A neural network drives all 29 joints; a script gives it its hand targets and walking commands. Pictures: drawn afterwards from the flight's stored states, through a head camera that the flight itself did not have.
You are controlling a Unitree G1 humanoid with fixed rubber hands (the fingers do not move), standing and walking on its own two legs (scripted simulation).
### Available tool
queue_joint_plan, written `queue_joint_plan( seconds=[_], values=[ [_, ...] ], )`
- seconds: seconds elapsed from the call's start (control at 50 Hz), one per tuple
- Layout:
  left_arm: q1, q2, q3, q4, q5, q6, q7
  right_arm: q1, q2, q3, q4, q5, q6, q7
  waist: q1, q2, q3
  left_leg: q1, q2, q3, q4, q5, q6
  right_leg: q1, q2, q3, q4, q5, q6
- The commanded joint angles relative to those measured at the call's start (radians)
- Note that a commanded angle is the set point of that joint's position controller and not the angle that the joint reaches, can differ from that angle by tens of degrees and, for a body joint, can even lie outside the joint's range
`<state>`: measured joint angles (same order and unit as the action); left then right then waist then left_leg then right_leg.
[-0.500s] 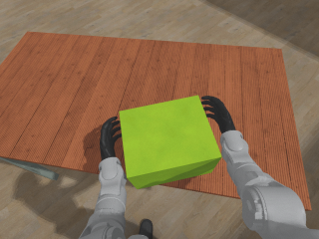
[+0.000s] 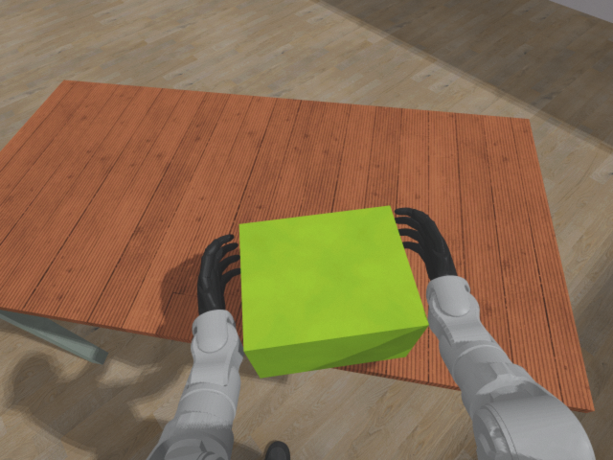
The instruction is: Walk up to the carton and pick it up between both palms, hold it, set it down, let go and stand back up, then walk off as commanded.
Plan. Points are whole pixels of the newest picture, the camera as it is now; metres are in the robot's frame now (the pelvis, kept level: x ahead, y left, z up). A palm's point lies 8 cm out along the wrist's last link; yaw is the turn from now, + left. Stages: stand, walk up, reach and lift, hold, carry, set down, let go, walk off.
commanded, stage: reach and lift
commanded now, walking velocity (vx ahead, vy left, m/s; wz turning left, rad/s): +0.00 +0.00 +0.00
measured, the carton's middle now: (324, 292) +0.34 +0.05 -0.04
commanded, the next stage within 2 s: none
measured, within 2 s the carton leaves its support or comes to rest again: neither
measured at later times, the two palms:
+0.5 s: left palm (205, 266) +0.31 +0.20 +0.06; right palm (458, 253) +0.36 -0.11 +0.07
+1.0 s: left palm (203, 218) +0.34 +0.19 +0.13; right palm (491, 250) +0.34 -0.13 +0.13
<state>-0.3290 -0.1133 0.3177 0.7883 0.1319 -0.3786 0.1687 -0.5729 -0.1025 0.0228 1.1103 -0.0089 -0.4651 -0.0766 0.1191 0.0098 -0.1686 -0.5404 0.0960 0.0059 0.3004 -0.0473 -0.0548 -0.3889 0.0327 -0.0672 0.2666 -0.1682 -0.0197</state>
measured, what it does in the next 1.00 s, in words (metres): stands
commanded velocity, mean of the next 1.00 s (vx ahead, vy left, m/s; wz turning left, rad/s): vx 0.00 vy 0.00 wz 0.00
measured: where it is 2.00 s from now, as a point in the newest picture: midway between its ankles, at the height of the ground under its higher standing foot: outside the picture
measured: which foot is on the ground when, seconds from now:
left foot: down 0.00-1.00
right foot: down 0.00-1.00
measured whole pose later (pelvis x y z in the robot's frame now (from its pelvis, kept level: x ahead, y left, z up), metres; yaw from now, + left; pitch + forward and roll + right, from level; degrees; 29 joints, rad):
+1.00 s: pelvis -0.01 +0.01 +0.01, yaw +1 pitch -5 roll +0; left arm -0.40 -0.04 0.24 0.14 0.24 0.42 -0.01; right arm -0.42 -0.03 0.00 0.40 0.14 0.16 -0.20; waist -0.03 -0.06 0.04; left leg -0.11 0.05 0.03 0.27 -0.09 -0.03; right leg 0.03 -0.02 -0.06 0.27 -0.22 0.01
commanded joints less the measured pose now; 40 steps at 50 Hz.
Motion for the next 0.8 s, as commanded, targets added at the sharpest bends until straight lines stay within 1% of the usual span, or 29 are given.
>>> queue_joint_plan(
  seconds=[0.0, 0.06, 0.14, 0.22, 0.24, 0.26, 0.3, 0.34, 0.36, 0.44, 0.54, 0.56, 0.66, 0.72, 0.78],
  values=[
    [-0.548, -0.566, -0.479, -0.148, 0.064, -0.038, -0.136, -0.452, 0.633, 0.339, -0.256, -0.059, -0.024, 0.098, -0.017, -0.036, -0.539, 0.469, -0.095, 0.029, 0.101, 0.384, 0.032, 0.083, 0.053, -0.001, 0.001, 0.273, 0.052],
    [-0.571, -0.572, -0.502, -0.183, 0.053, 0.001, -0.145, -0.436, 0.659, 0.371, -0.311, -0.031, 0.026, 0.089, -0.027, -0.035, -0.491, 0.487, -0.098, 0.020, 0.090, 0.335, 0.035, 0.103, 0.045, 0.012, -0.011, 0.223, 0.054],
    [-0.578, -0.567, -0.501, -0.196, 0.056, 0.068, -0.168, -0.409, 0.674, 0.369, -0.345, -0.013, 0.095, 0.080, -0.046, -0.035, -0.396, 0.501, -0.098, 0.013, 0.064, 0.268, 0.039, 0.129, 0.030, 0.027, -0.033, 0.153, 0.054],
    [-0.569, -0.563, -0.486, -0.218, 0.070, 0.136, -0.180, -0.406, 0.679, 0.362, -0.369, 0.007, 0.154, 0.086, -0.045, -0.010, -0.313, 0.518, -0.100, 0.013, 0.040, 0.243, 0.036, 0.154, 0.027, 0.028, -0.053, 0.101, 0.045],
    [-0.579, -0.567, -0.494, -0.238, 0.065, 0.152, -0.181, -0.419, 0.683, 0.366, -0.390, 0.014, 0.165, 0.087, -0.049, -0.008, -0.313, 0.530, -0.100, 0.013, 0.037, 0.246, 0.033, 0.163, 0.031, 0.026, -0.057, 0.095, 0.042],
    [-0.570, -0.567, -0.494, -0.251, 0.066, 0.168, -0.182, -0.421, 0.684, 0.373, -0.407, 0.022, 0.175, 0.089, -0.043, -0.004, -0.305, 0.538, -0.100, 0.014, 0.034, 0.251, 0.033, 0.169, 0.032, 0.025, -0.059, 0.092, 0.041],
    [-0.562, -0.565, -0.501, -0.283, 0.063, 0.204, -0.185, -0.424, 0.684, 0.382, -0.436, 0.035, 0.201, 0.089, -0.045, -0.006, -0.277, 0.554, -0.101, 0.013, 0.027, 0.249, 0.031, 0.180, 0.032, 0.024, -0.066, 0.084, 0.038],
    [-0.568, -0.561, -0.511, -0.318, 0.059, 0.242, -0.191, -0.429, 0.683, 0.388, -0.470, 0.049, 0.226, 0.086, -0.053, -0.006, -0.259, 0.569, -0.104, 0.011, 0.020, 0.239, 0.032, 0.185, 0.031, 0.023, -0.071, 0.075, 0.039],
    [-0.572, -0.562, -0.522, -0.344, 0.053, 0.259, -0.193, -0.435, 0.682, 0.396, -0.494, 0.056, 0.237, 0.085, -0.055, -0.004, -0.261, 0.579, -0.104, 0.010, 0.021, 0.241, 0.030, 0.189, 0.032, 0.021, -0.070, 0.076, 0.039],
    [-0.586, -0.550, -0.570, -0.450, 0.027, 0.337, -0.208, -0.439, 0.675, 0.428, -0.604, 0.085, 0.287, 0.068, -0.081, -0.005, -0.272, 0.622, -0.111, 0.004, 0.024, 0.253, 0.029, 0.207, 0.026, 0.020, -0.067, 0.118, 0.047],
    [-0.555, -0.522, -0.596, -0.550, 0.021, 0.454, -0.245, -0.423, 0.659, 0.436, -0.726, 0.116, 0.365, 0.038, -0.115, -0.010, -0.254, 0.666, -0.120, -0.002, 0.025, 0.254, 0.032, 0.243, 0.017, 0.017, -0.058, 0.169, 0.062],
    [-0.543, -0.511, -0.589, -0.561, 0.028, 0.478, -0.253, -0.416, 0.654, 0.438, -0.740, 0.122, 0.381, 0.033, -0.112, -0.010, -0.241, 0.669, -0.122, 0.001, 0.024, 0.251, 0.035, 0.247, 0.015, 0.018, -0.057, 0.172, 0.064],
    [-0.513, -0.488, -0.599, -0.624, 0.023, 0.576, -0.289, -0.425, 0.642, 0.444, -0.853, 0.149, 0.442, 0.013, -0.124, -0.007, -0.222, 0.713, -0.126, 0.001, 0.032, 0.272, 0.039, 0.266, 0.012, 0.014, -0.045, 0.197, 0.069],
    [-0.502, -0.481, -0.614, -0.667, 0.013, 0.621, -0.298, -0.427, 0.634, 0.456, -0.922, 0.169, 0.470, 0.004, -0.134, -0.001, -0.230, 0.748, -0.126, -0.003, 0.045, 0.304, 0.035, 0.265, 0.017, 0.011, -0.039, 0.220, 0.068],
    [-0.481, -0.454, -0.608, -0.696, 0.011, 0.667, -0.309, -0.430, 0.615, 0.464, -0.976, 0.183, 0.497, -0.005, -0.135, -0.012, -0.214, 0.771, -0.126, -0.003, 0.051, 0.320, 0.036, 0.267, 0.018, 0.010, -0.036, 0.235, 0.069]
  ],
)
